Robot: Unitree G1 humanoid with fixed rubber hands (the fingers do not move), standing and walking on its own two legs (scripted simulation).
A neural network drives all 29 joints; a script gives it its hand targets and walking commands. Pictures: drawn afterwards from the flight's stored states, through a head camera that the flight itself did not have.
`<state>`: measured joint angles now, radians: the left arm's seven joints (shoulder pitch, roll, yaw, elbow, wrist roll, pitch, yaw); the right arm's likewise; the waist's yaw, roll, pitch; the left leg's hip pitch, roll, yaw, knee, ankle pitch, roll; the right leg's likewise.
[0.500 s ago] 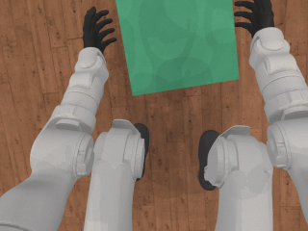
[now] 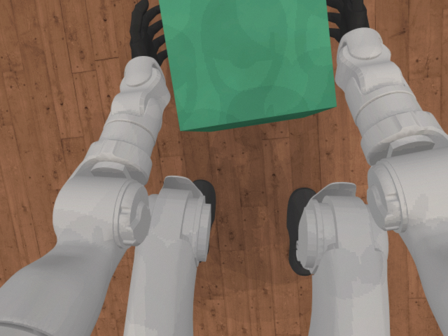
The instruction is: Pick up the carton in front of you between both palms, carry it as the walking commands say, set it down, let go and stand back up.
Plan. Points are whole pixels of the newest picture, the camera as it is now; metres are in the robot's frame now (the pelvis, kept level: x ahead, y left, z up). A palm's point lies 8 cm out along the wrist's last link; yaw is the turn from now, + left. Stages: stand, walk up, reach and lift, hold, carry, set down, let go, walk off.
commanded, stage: reach and lift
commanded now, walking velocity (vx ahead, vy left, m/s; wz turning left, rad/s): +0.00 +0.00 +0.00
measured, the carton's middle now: (248, 65) +0.50 +0.00 -0.24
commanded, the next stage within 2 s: none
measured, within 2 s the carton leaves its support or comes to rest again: neither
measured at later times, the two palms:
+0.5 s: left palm (81, 45) +0.47 +0.14 +0.02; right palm out of the picture +0.49 -0.16 +0.01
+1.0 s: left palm out of the picture +0.45 +0.14 +0.17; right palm out of the picture +0.45 -0.16 +0.16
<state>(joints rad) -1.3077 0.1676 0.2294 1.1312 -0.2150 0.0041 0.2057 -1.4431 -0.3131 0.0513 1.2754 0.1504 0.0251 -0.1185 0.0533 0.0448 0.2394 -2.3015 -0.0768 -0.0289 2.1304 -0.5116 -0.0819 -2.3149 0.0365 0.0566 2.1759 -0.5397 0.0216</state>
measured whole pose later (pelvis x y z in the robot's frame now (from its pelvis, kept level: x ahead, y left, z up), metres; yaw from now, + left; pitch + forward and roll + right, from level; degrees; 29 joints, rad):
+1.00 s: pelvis +0.05 +0.00 +0.22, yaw -4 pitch +35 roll +1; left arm -0.65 -0.09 0.39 0.61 0.10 0.28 0.09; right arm -0.70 0.01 -0.29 0.70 -0.13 0.28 -0.06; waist 0.03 0.00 -0.23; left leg -1.57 -0.11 -0.10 1.48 -0.51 -0.06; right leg -1.58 0.11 0.11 1.49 -0.51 0.04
